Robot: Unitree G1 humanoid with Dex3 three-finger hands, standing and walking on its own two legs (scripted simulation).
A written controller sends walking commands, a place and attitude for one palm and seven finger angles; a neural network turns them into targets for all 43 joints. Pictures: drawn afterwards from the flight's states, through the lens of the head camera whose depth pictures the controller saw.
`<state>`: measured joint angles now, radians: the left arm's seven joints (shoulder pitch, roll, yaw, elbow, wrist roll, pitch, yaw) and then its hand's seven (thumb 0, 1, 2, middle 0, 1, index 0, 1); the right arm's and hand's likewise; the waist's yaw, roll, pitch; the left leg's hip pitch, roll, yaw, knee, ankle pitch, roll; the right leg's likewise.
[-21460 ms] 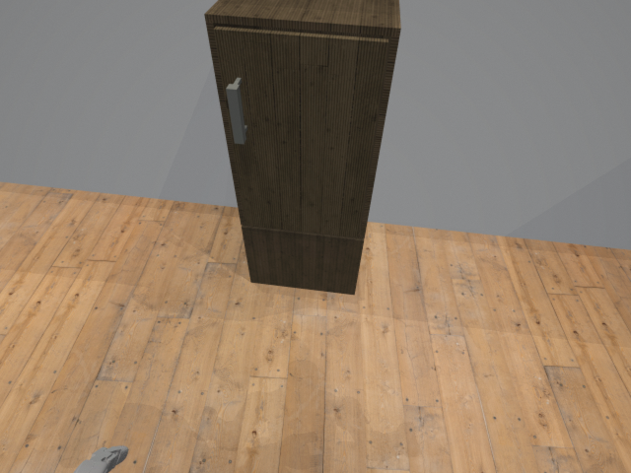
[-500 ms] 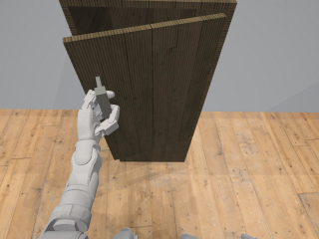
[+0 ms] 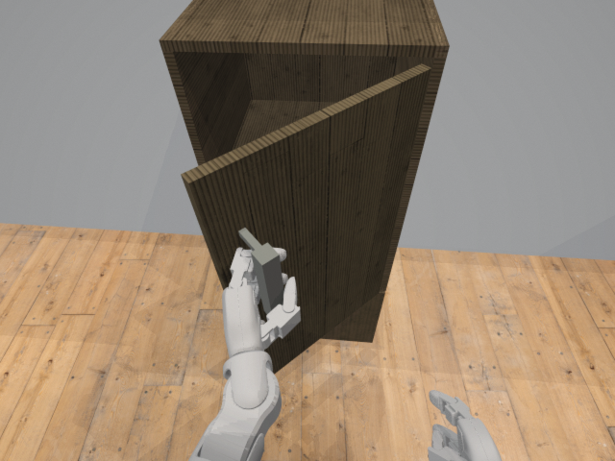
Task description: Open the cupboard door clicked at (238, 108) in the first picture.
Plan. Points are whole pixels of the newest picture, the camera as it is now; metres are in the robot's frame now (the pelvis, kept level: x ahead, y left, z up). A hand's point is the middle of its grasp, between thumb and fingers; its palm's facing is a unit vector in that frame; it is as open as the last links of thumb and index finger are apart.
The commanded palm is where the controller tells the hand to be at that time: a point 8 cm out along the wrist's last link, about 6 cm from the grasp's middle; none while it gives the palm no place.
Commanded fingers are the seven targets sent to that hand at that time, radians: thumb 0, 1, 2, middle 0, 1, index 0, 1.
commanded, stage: open thumb and fingers to let go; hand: left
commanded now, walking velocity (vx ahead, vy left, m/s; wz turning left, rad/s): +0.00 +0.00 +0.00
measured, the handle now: (261, 275) +0.35 +0.07 +0.06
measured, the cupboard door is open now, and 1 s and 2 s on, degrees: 44 42 47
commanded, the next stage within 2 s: slide the hand sideways off the handle in 0.92 s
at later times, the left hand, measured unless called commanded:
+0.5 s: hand (280, 310) +0.30 +0.04 +0.05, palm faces +0.28 -0.96 -0.02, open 10.2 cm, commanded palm +0.26 +0.07 +0.05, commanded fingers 0.00 -0.50 0.30 -0.30 -1.20 -0.30 -1.20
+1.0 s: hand (283, 314) +0.29 +0.04 +0.06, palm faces +0.19 -0.98 -0.02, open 15.6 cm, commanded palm +0.25 +0.07 +0.05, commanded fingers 0.00 -0.50 0.30 -0.15 -0.30 -0.15 -0.30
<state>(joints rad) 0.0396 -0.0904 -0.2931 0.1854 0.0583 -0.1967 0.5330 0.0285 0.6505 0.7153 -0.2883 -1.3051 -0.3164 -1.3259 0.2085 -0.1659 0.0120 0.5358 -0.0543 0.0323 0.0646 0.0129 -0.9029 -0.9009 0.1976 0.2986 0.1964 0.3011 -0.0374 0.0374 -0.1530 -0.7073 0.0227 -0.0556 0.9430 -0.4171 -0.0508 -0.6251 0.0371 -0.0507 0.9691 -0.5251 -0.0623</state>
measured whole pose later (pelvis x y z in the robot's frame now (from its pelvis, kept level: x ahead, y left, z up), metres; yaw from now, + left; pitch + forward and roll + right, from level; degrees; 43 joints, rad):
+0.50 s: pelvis +0.00 -0.01 -0.01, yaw +1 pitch +11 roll +1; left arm 0.06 -0.09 -0.27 0.17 0.07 -0.24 0.55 0.01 0.06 0.54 -0.34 -1.26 -0.35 -1.26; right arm 0.21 -0.19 -0.01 0.56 -0.06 0.00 0.04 0.01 -0.90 -0.90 0.20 0.30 0.19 0.30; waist -0.02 0.05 -0.15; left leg -0.75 0.01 -0.07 0.97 -0.42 -0.06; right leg -0.66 0.03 -0.07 1.01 -0.55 -0.07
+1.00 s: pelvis -0.01 +0.01 -0.01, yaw +0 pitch +10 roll +0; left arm -0.01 -0.09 -0.34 0.21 0.08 -0.21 0.57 -0.01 -0.50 0.30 -0.24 -0.53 -0.23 -0.53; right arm 0.18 -0.18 0.00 0.56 -0.06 -0.01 0.05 0.01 -0.90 -0.90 0.20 0.30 0.20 0.30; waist -0.02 0.04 -0.14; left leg -0.77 0.01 -0.06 1.01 -0.43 -0.04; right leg -0.67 0.03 -0.06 1.02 -0.53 -0.05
